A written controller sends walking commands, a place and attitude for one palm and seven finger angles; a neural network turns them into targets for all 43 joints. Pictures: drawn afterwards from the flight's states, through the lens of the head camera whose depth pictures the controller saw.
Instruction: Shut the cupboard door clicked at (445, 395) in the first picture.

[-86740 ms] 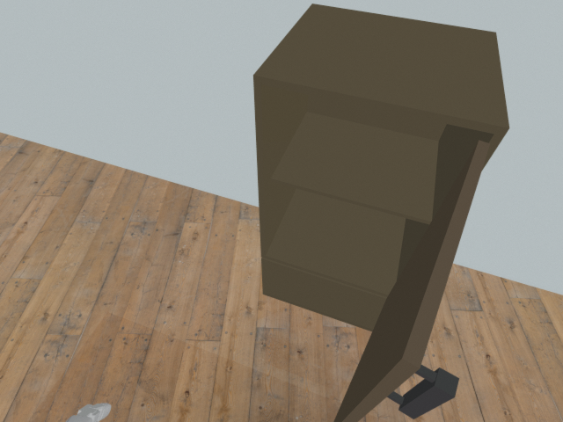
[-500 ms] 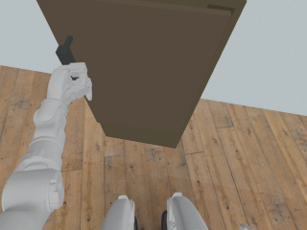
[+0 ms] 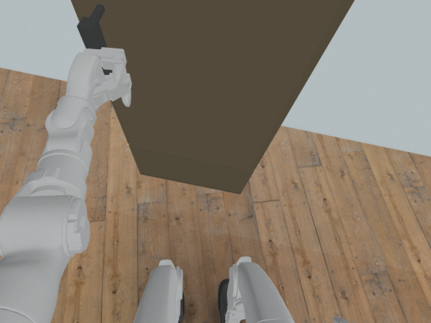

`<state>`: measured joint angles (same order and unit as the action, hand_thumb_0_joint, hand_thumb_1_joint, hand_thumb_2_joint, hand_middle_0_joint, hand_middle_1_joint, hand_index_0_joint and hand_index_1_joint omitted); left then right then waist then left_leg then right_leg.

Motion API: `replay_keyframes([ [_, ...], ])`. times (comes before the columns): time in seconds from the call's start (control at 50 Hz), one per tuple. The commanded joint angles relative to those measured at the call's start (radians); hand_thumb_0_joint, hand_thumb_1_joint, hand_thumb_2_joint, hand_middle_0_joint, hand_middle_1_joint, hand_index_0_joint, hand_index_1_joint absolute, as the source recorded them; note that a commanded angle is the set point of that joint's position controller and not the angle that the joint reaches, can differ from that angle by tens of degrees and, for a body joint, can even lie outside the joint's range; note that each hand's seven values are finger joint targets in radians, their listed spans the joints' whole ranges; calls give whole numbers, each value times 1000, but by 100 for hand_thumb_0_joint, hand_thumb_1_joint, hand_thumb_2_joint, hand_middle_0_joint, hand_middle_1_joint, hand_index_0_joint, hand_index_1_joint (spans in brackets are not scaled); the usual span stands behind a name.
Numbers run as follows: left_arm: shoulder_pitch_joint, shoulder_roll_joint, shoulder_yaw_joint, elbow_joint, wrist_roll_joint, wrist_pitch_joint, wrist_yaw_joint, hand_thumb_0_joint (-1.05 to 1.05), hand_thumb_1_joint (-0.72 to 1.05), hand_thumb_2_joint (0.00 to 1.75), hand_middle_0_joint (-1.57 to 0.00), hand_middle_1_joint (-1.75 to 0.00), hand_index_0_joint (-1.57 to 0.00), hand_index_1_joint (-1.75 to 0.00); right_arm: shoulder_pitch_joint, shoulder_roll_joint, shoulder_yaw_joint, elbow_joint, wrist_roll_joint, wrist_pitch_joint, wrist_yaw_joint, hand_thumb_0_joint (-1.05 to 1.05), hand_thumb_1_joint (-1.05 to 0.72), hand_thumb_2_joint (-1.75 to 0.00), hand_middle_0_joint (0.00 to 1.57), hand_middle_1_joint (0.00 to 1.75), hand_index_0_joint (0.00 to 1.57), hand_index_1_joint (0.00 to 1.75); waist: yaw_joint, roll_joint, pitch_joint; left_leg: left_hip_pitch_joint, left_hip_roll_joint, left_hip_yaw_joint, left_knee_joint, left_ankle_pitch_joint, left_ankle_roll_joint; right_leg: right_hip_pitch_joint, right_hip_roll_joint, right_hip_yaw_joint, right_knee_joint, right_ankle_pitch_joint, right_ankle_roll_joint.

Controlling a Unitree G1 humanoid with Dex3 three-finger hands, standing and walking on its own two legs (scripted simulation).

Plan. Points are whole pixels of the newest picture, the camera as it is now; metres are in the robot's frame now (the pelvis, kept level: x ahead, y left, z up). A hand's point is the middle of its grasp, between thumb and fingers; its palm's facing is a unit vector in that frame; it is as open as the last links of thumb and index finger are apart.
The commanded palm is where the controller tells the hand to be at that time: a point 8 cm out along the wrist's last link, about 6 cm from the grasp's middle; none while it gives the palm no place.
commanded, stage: pull the fist back off the door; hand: left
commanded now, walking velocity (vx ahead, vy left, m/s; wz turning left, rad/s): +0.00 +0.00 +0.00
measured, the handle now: (105, 52) +0.59 +0.19 +0.08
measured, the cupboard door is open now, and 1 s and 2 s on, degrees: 0 0 0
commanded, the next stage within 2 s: draw the hand back to the body in 0.82 s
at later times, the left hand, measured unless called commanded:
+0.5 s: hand (138, 91) +0.51 +0.13 +0.07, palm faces +0.03 -1.00 -0.01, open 3.2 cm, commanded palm +0.46 +0.17 +0.08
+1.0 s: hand (133, 121) +0.44 +0.13 +0.08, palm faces +0.01 -1.00 -0.01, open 3.2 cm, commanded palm +0.40 +0.18 +0.10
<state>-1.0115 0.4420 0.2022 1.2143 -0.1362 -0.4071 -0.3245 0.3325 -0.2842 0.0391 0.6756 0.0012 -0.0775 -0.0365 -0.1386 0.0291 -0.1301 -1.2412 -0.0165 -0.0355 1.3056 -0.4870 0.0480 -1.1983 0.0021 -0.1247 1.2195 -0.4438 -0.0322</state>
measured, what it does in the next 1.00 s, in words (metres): shifts its weight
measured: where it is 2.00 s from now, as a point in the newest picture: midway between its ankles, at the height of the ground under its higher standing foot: outside the picture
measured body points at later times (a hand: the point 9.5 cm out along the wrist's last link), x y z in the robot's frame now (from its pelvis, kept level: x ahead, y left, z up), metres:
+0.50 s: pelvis +0.01 -0.01 +0.02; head +0.14 -0.01 +0.45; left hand +0.50 +0.18 +0.07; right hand +0.01 -0.27 -0.10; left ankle +0.06 +0.09 -0.61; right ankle +0.07 -0.11 -0.61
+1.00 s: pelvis +0.05 -0.01 +0.04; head +0.15 -0.01 +0.48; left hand +0.43 +0.18 +0.08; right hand +0.21 -0.26 -0.07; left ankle +0.06 +0.09 -0.61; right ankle +0.07 -0.11 -0.61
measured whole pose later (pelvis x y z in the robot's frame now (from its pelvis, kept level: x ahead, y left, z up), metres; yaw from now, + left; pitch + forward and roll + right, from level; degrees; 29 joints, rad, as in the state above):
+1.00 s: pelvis +0.05 -0.01 +0.04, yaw +0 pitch +19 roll -1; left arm -0.36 0.17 0.11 0.63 -0.14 -0.47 -0.06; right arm 0.19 -0.25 -0.01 0.58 0.00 -0.01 -0.01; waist -0.02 0.02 -0.14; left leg -0.93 -0.01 0.01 1.14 -0.53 0.03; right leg -0.93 0.02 -0.07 1.11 -0.50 -0.04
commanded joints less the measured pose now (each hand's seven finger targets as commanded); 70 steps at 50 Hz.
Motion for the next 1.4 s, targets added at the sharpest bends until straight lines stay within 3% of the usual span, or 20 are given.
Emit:
replay_keyframes([
  [0.0,-590,32,94,-174,-14,-21,334,0,90,90,-130,-150,-130,-150,143,-175,-68,-52,-30,-32,16,0,-90,-90,20,30,20,30,-123,97,-418,394,28,-158,-276,-177,-30,28,16,74,-167,-65,14],
  [0.06,-620,114,60,-178,126,-71,385,0,90,90,-130,-150,-130,-150,161,-179,-67,-56,-47,-21,45,0,-90,-90,20,30,20,30,-125,128,-441,364,17,-125,-256,-168,-23,68,15,91,-174,-79,10],
  [0.12,-593,143,41,-164,177,-103,357,0,90,90,-130,-150,-130,-150,162,-180,-67,-70,-48,-8,57,0,-90,-90,20,30,20,30,-122,120,-437,339,14,-99,-247,-152,-17,121,18,108,-192,-90,5],
  [0.16,-573,132,40,-172,150,-110,321,0,90,90,-130,-150,-130,-150,150,-181,-68,-83,-39,-3,55,0,-90,-90,20,30,20,30,-112,126,-460,344,15,-98,-246,-151,-18,134,19,115,-194,-96,2],
  [0.24,-464,157,103,-162,59,-98,261,0,90,90,-130,-150,-130,-150,139,-177,-62,-106,-21,-6,45,0,-90,-90,20,30,20,30,-81,54,-431,261,6,-55,-238,-139,-11,234,22,143,-226,-140,4],
  [0.36,-277,103,103,-308,28,-122,241,0,90,90,-130,-150,-130,-150,143,-160,-77,-126,-12,9,48,0,-90,-90,20,30,20,30,-23,73,-504,362,18,-41,-263,4,-13,305,24,129,-221,-22,5],
  [0.44,-108,102,141,-409,12,-130,260,0,90,90,-130,-150,-130,-150,140,-150,-88,-143,-8,31,47,0,-90,-90,20,30,20,30,20,17,-513,391,16,-17,-274,123,-14,411,28,127,-232,87,7],
  [0.54,44,39,107,-562,12,-152,284,0,90,90,-130,-150,-130,-150,118,-133,-100,-154,-4,45,43,0,-90,-90,20,30,20,30,35,11,-498,465,20,1,-291,235,-18,463,30,119,-236,223,10],
  [0.58,137,-25,67,-602,5,-156,285,0,90,90,-130,-150,-130,-150,102,-119,-103,-155,-1,47,45,0,-90,-90,20,30,20,30,46,12,-479,495,20,7,-303,275,-23,481,29,114,-242,269,12],
  [0.66,256,-46,44,-677,1,-156,279,0,90,90,-130,-150,-130,-150,71,-111,-102,-164,3,53,42,0,-90,-90,20,30,20,30,62,12,-440,504,19,16,-312,334,-25,520,24,116,-242,351,11],
  [0.7,350,-115,-6,-727,-11,-151,269,0,90,90,-130,-150,-130,-150,52,-102,-106,-176,5,52,46,0,-90,-90,20,30,20,30,69,16,-439,545,20,21,-314,377,-27,525,23,111,-246,383,12],
  [0.8,339,-168,-81,-795,-13,-144,258,0,90,90,-130,-150,-130,-150,16,-97,-106,-169,8,53,35,0,-90,-90,20,30,20,30,45,5,-373,574,26,3,-307,401,-32,476,17,98,-241,385,12],
  [0.84,291,-159,-78,-797,-8,-146,264,0,90,90,-130,-150,-130,-150,4,-99,-106,-165,7,51,26,0,-90,-90,20,30,20,30,40,4,-357,570,23,-1,-298,370,-29,449,17,100,-238,359,11],
  [0.92,285,-172,-85,-806,-5,-153,267,0,90,90,-130,-150,-130,-150,-31,-93,-103,-162,3,44,23,0,-90,-90,20,30,20,30,55,27,-422,599,18,-6,-292,373,-36,457,11,100,-226,356,7],
  [0.98,429,-84,-7,-913,-20,-130,260,0,90,90,-130,-150,-130,-150,-49,-90,-98,-209,14,52,20,0,-90,-90,20,30,20,30,122,38,-516,643,12,5,-328,445,-37,601,12,111,-239,434,4],
  [1.06,596,-88,-14,-1006,-51,-52,236,0,90,90,-130,-150,-130,-150,-71,-76,-83,-254,33,64,11,0,-90,-90,20,30,20,30,132,-13,-435,629,11,22,-396,438,-24,716,15,113,-304,474,10],
  [1.16,652,-89,-15,-1053,-93,12,202,0,90,90,-130,-150,-130,-150,-98,-84,-70,-264,48,50,-9,0,-90,-90,20,30,20,30,104,-61,-252,610,10,23,-472,264,-16,712,10,113,-408,316,16],
  [1.24,700,-70,-6,-1120,-118,21,172,0,90,90,-130,-150,-130,-150,-115,-90,-63,-270,51,20,-20,0,-90,-90,20,30,20,30,108,-46,-228,653,3,19,-509,232,-12,748,7,121,-457,263,12],
  [1.3,751,-72,-19,-1210,-125,26,150,0,90,90,-130,-150,-130,-150,-137,-83,-58,-279,56,-5,-21,0,-90,-90,20,30,20,30,121,15,-236,715,3,14,-542,254,-14,769,7,112,-467,274,6],
  [1.38,867,-23,45,-1245,-152,73,140,0,90,90,-122,-141,-122,-141,-150,-83,-51,-290,62,-25,-26,0,-90,-90,20,30,20,30,139,-11,-184,721,1,14,-578,238,-15,808,5,117,-509,252,10],
])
